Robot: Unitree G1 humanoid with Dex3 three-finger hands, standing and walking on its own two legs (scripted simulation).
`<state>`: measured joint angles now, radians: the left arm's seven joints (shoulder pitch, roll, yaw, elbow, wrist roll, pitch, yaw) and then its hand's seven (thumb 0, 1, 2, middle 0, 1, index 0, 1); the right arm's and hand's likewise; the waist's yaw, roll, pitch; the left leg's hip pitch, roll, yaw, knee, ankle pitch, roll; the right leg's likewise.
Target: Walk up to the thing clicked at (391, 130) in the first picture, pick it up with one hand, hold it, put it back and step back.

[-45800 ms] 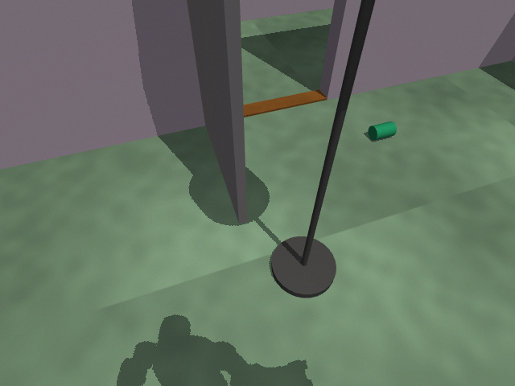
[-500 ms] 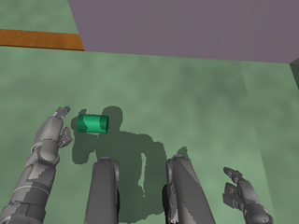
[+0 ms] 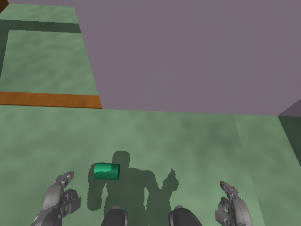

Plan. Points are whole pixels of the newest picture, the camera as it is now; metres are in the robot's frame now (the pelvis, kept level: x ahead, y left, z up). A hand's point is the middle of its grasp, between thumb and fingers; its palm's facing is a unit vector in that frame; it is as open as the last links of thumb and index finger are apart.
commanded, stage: home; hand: left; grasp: from above
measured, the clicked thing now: (107, 171) +0.46 +0.21 -0.64
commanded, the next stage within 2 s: none
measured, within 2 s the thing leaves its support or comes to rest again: neither
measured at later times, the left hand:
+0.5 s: hand (71, 214) +0.18 +0.18 -0.01, palm faces +0.08 -0.98 -0.20, open 7.4 cm
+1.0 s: hand (73, 212) +0.18 +0.17 -0.01, palm faces +0.06 -0.98 -0.20, open 7.4 cm
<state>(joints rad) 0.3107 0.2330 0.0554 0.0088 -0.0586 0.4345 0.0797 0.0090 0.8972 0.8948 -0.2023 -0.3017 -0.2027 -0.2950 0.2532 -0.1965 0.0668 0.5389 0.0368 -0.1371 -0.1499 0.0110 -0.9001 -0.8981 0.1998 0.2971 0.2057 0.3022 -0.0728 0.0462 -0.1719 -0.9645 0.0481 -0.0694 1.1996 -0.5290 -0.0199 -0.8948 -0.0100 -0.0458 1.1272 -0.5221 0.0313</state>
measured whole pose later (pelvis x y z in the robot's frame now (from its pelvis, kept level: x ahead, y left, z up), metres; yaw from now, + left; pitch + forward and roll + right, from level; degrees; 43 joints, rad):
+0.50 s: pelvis +0.02 -0.01 +0.03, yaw +1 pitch +10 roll -3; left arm 0.50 0.22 0.04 -0.13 -0.05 0.46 0.01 0.01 0.90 0.90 -0.20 -0.30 -0.20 -0.29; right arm 0.26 -0.23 0.04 0.52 0.01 -0.23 -0.17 0.01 -0.90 -0.90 0.20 0.30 0.21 0.30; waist -0.04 0.05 -0.16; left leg -0.70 0.04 -0.07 1.01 -0.49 -0.02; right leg -0.63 -0.02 -0.05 0.95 -0.49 0.03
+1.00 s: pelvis +0.02 -0.01 +0.03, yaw +1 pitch +10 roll -2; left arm 0.50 0.22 0.03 -0.13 -0.05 0.46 0.02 0.01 0.90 0.90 -0.20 -0.30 -0.20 -0.29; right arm 0.29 -0.22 0.03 0.54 0.01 -0.23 -0.18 0.01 -0.90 -0.90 0.20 0.30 0.21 0.30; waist -0.04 0.05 -0.16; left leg -0.70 0.05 -0.06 1.01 -0.49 -0.03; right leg -0.64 -0.01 -0.05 0.95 -0.49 0.02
